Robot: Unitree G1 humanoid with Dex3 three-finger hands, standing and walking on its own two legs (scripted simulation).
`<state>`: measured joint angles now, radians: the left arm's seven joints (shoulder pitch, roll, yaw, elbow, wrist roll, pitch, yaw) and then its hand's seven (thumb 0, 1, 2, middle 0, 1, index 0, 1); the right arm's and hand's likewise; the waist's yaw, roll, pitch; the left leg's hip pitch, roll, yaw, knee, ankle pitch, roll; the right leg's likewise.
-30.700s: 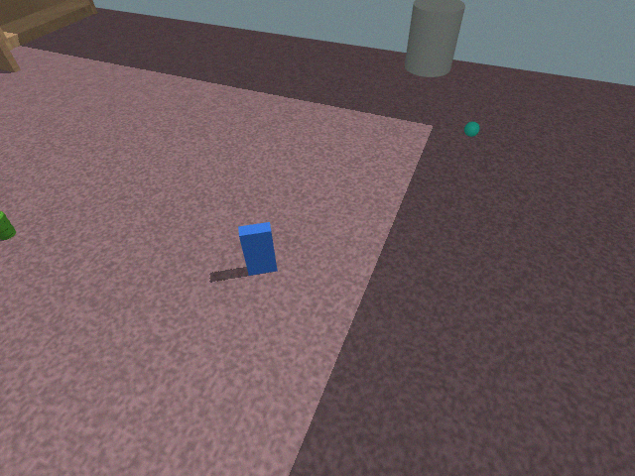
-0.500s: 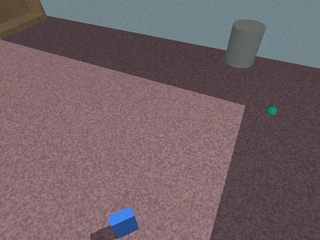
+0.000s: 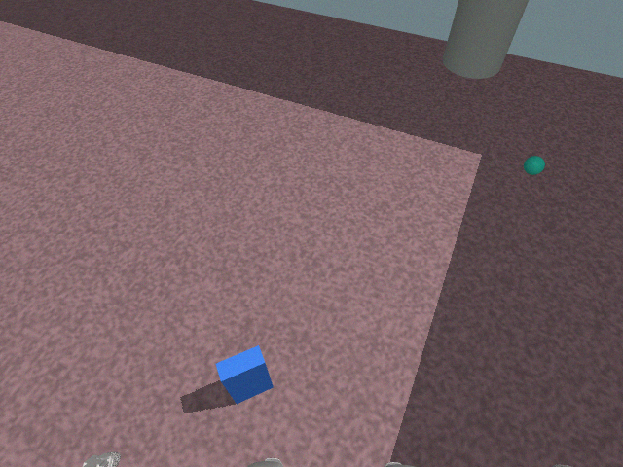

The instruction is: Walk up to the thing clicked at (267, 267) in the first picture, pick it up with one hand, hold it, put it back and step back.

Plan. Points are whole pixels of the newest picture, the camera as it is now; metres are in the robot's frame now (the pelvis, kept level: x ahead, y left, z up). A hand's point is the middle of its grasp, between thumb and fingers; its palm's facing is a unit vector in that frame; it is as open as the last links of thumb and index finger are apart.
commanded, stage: step back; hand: left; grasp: from the side
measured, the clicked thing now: (247, 376) +0.43 +0.21 -0.63
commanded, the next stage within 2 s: none
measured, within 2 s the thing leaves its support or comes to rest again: neither
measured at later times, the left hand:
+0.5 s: hand out of the picture +0.02 +0.26 -0.15, palm faces -0.11 -0.91 -0.40, open 7.4 cm
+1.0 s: hand out of the picture -0.13 +0.27 -0.14, palm faces +0.02 -0.93 -0.37, open 7.4 cm
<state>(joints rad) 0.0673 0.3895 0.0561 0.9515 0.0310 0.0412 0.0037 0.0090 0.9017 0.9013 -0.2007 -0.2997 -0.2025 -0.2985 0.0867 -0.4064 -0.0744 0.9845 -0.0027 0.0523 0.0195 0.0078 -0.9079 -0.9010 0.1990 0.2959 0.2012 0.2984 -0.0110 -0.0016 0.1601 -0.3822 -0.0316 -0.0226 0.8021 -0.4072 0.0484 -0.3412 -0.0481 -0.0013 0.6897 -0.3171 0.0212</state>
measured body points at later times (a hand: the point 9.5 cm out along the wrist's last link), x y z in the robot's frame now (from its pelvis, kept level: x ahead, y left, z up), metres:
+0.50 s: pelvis -0.11 -0.01 +0.00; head -0.05 -0.01 +0.44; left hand +0.02 +0.30 -0.12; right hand -0.02 -0.33 -0.12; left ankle +0.00 +0.11 -0.72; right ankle -0.14 -0.13 -0.72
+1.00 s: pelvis -0.25 +0.00 +0.01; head -0.20 +0.02 +0.45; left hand -0.13 +0.32 -0.11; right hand -0.16 -0.31 -0.10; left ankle -0.22 +0.11 -0.72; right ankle -0.23 -0.13 -0.65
